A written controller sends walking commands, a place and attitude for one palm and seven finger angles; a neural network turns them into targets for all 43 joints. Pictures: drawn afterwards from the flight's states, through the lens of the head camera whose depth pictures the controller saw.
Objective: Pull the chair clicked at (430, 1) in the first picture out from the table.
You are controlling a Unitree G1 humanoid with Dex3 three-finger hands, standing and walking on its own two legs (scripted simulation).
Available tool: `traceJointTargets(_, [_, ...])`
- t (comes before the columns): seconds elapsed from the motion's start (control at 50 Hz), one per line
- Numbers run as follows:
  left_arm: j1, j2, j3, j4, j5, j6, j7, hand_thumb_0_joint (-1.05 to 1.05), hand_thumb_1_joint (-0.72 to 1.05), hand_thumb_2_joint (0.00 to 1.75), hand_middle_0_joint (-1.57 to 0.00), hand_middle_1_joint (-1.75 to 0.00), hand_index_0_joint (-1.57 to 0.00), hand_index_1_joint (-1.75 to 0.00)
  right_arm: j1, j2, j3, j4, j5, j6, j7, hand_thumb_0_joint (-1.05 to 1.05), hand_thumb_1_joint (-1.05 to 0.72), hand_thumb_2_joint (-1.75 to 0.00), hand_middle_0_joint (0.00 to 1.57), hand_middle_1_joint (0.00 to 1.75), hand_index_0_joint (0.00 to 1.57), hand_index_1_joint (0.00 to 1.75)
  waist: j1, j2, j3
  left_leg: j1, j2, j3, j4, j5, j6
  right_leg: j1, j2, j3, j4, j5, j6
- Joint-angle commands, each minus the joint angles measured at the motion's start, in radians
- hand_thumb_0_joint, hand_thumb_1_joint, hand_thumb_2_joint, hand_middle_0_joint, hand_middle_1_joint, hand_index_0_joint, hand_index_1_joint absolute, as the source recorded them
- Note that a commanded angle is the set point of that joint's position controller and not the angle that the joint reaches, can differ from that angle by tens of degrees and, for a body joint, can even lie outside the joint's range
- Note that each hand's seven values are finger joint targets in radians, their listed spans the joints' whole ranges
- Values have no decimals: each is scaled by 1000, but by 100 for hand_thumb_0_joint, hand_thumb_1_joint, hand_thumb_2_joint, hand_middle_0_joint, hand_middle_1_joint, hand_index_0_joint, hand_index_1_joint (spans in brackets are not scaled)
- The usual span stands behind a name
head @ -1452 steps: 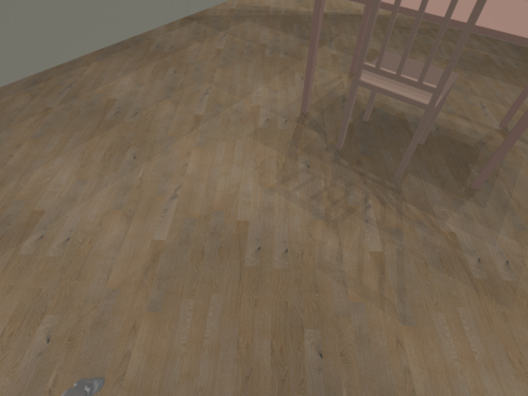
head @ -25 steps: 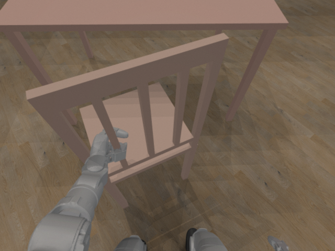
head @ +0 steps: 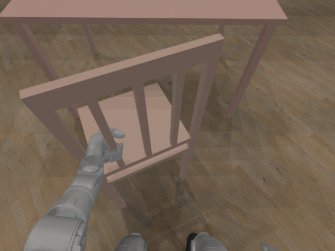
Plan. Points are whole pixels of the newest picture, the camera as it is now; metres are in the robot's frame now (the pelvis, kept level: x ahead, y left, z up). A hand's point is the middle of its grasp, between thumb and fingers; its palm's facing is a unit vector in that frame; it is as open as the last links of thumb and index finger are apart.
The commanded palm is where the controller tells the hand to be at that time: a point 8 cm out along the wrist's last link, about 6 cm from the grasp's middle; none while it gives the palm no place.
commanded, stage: step backward, pulling the chair out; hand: left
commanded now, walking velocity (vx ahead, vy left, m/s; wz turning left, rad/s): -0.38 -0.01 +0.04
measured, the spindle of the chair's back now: (144, 126) +0.43 +0.09 -0.04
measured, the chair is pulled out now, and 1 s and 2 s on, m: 0.38 0.44 0.46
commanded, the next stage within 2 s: stop walking, hand still on the chair in 1.64 s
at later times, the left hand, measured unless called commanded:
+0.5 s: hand (117, 167) +0.32 +0.15 -0.06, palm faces +0.08 -0.97 -0.23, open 5.4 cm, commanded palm +0.33 +0.20 -0.06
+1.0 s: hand (116, 171) +0.30 +0.15 -0.05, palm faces +0.11 -0.97 -0.21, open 5.4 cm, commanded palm +0.31 +0.20 -0.05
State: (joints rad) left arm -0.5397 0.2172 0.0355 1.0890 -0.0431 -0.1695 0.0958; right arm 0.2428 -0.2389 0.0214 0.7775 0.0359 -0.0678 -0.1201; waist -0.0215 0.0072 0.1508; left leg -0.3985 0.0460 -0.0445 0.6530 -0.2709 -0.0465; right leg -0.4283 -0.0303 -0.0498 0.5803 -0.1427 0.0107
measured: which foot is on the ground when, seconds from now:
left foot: down 0.00-1.00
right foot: down 0.00-1.00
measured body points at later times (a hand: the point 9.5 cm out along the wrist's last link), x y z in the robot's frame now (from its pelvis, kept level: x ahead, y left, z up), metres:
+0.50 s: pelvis -0.04 -0.01 -0.01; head +0.02 -0.02 +0.44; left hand +0.31 +0.20 -0.04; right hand +0.05 -0.27 -0.14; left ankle +0.03 +0.14 -0.71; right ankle +0.08 -0.13 -0.72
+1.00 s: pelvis -0.06 -0.02 +0.00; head +0.01 -0.02 +0.44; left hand +0.29 +0.20 -0.04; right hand +0.05 -0.29 -0.12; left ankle -0.01 +0.14 -0.72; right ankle +0.03 -0.14 -0.72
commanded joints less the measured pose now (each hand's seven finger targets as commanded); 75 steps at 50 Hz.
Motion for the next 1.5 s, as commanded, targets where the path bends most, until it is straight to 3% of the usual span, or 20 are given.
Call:
traceJointTargets(0.0, [-365, 202, 44, -208, 18, -85, 8, 0, 90, 90, -50, -145, -50, -145, 23, -167, -64, -78, 3, -33, -13, 0, -90, -90, 20, 30, 20, 30, -6, 81, -496, 89, 131, -88, -48, 304, 39, 252, -149, 138, -6, 243, -64])
traceJointTargets(0.12, [-316, 244, 67, -154, 10, -69, 16, 0, 90, 90, -50, -145, -50, -145, 11, -151, -46, -70, 14, -32, -14, 0, -90, -90, 20, 30, 20, 30, -2, -146, -480, 134, -16, -24, 102, -158, 17, 122, -311, 230, -242, -83, -105])
traceJointTargets(0.2, [-333, 195, 40, -188, 5, -80, 14, 0, 90, 90, -50, -145, -50, -145, -26, -174, -44, -106, 7, -28, -19, 0, -90, -90, 20, 30, 20, 30, 8, 75, -436, 62, 143, -155, -198, 16, 87, 142, -100, 81, -34, -221, -12])
traceJointTargets(0.24, [-371, 181, 16, -246, -1, -84, 14, 0, 90, 90, -50, -145, -50, -145, -28, -172, -43, -129, 9, -27, -15, 0, -90, -90, 20, 30, 20, 30, 14, 166, -390, -59, 207, -197, -281, -103, 129, 188, -50, 67, 75, -307, -16])
traceJointTargets(0.3, [-369, 170, 23, -246, -1, -89, 8, 0, 90, 90, -50, -145, -50, -145, 6, -171, -49, -112, 4, -33, -18, 0, -90, -90, 20, 30, 20, 30, 8, 185, -432, 9, 210, -175, -185, 168, 137, 236, -32, 57, 61, -148, -12])
traceJointTargets(0.36, [-351, 198, 28, -238, 8, -84, 5, 0, 90, 90, -50, -145, -50, -145, 12, -169, -55, -112, 11, -39, -20, 0, -90, -90, 20, 30, 20, 30, 5, 94, -443, -14, 129, -86, -96, 81, 81, 249, -112, 132, -17, -64, -45])
traceJointTargets(0.4, [-324, 227, 29, -223, 10, -80, 11, 0, 90, 90, -50, -145, -50, -145, 9, -155, -50, -111, 14, -41, -16, 0, -90, -90, 20, 30, 20, 30, 6, -46, -401, 7, 12, -24, 44, -243, 33, 63, -247, 265, -209, -355, -96])
traceJointTargets(0.44, [-265, 254, 49, -172, 8, -60, 23, 0, 90, 90, -50, -145, -50, -145, 47, -157, -49, -75, 13, -33, -11, 0, -90, -90, 20, 30, 20, 30, 2, -192, -385, 148, -61, 21, 240, -226, 15, -97, -329, 312, -384, -553, -127])
traceJointTargets(0.52, [-282, 203, 50, -138, 9, -66, 8, 0, 90, 90, -50, -145, -50, -145, 51, -143, -18, -54, 4, -32, -8, 0, -90, -90, 20, 30, 20, 30, -11, -142, -409, 187, -9, -14, -60, -148, 35, 33, -234, 131, -218, -279, -65])
traceJointTargets(0.56, [-282, 181, 45, -141, 7, -67, 5, 0, 90, 90, -50, -145, -50, -145, 30, -189, -29, -80, 4, -33, -18, 0, -90, -90, 20, 30, 20, 30, 17, 96, -360, 82, 135, -182, -255, -25, 100, 73, -81, 64, -27, -223, -15])
traceJointTargets(0.6, [-370, 129, 1, -228, 3, -74, -1, 0, 90, 90, -50, -145, -50, -145, -10, -159, -28, -120, 2, -33, -9, 0, -90, -90, 20, 30, 20, 30, 31, 239, -389, -30, 262, -276, -314, 18, 158, 190, -34, 42, 174, -229, -15])
traceJointTargets(0.66, [-336, 136, 21, -186, 0, -58, -7, 0, 90, 90, -50, -145, -50, -145, 33, -171, -39, -88, -1, -34, -11, 0, -90, -90, 20, 30, 20, 30, 24, 170, -384, 127, 235, -216, -151, 408, 147, 180, -35, 53, 8, -97, -14])
traceJointTargets(0.7, [-333, 131, 11, -184, 14, -63, -13, 0, 90, 90, -50, -145, -50, -145, 43, -172, -44, -85, -2, -46, -3, 0, -90, -90, 20, 30, 20, 30, 9, 138, -437, 216, 184, -154, -71, 569, 89, 228, -80, 81, -71, 215, -34])
traceJointTargets(0.84, [-283, 236, 56, -160, -7, -34, 4, 0, 90, 90, -50, -145, -50, -145, 34, -164, -45, -86, 23, -31, -22, 0, -90, -90, 20, 30, 20, 30, 0, -24, -515, 149, 57, -50, -20, 141, 21, 264, -235, 187, -100, 247, -95])
traceJointTargets(0.92, [-302, 236, 65, -159, -7, -27, 8, 0, 90, 90, -50, -145, -50, -145, 7, -152, -35, -104, 28, -16, -21, 0, -90, -90, 20, 30, 20, 30, 6, -106, -476, 147, 29, -40, -12, -11, 26, 192, -265, 193, -171, 3, -83])
traceJointTargets(1.06, [-297, 184, 35, -192, 0, -38, 10, 0, 90, 90, -50, -145, -50, -145, -17, -168, -31, -137, 18, -7, -23, 0, -90, -90, 20, 30, 20, 30, 32, 139, -379, 36, 143, -145, -239, 20, 91, 191, -84, 75, -25, -219, -21])
traceJointTargets(1.12, [-277, 167, 26, -207, 1, -41, 8, 0, 90, 90, -50, -145, -50, -145, -11, -159, -34, -145, 16, -9, -22, 0, -90, -90, 20, 30, 20, 30, 34, 120, -419, 72, 143, -123, -175, 192, 82, 231, -85, 83, -22, -36, -27])
traceJointTargets(1.22, [-246, 196, 35, -200, 0, -33, 13, 0, 90, 90, -50, -145, -50, -145, 13, -157, -41, -137, 19, -12, -21, 0, -90, -90, 20, 30, 20, 30, 23, -23, -406, 86, 49, -46, -77, 4, 37, 165, -187, 197, -148, -110, -77])
traceJointTargets(1.32, [-244, 206, 44, -190, 4, -31, 15, 0, 90, 90, -50, -145, -50, -145, 5, -154, -36, -125, 18, -6, -23, 0, -90, -90, 20, 30, 20, 30, 16, -85, -429, 142, 46, -54, -69, 73, 38, 169, -214, 178, -157, -31, -79])
traceJointTargets(1.48, [-238, 158, 23, -217, 8, -37, 14, 0, 90, 90, -50, -145, -50, -145, -22, -152, -31, -142, 13, 5, -26, 0, -90, -90, 20, 30, 20, 30, 33, 90, -419, 100, 143, -115, -189, 215, 73, 219, -87, 75, -16, -10, -25])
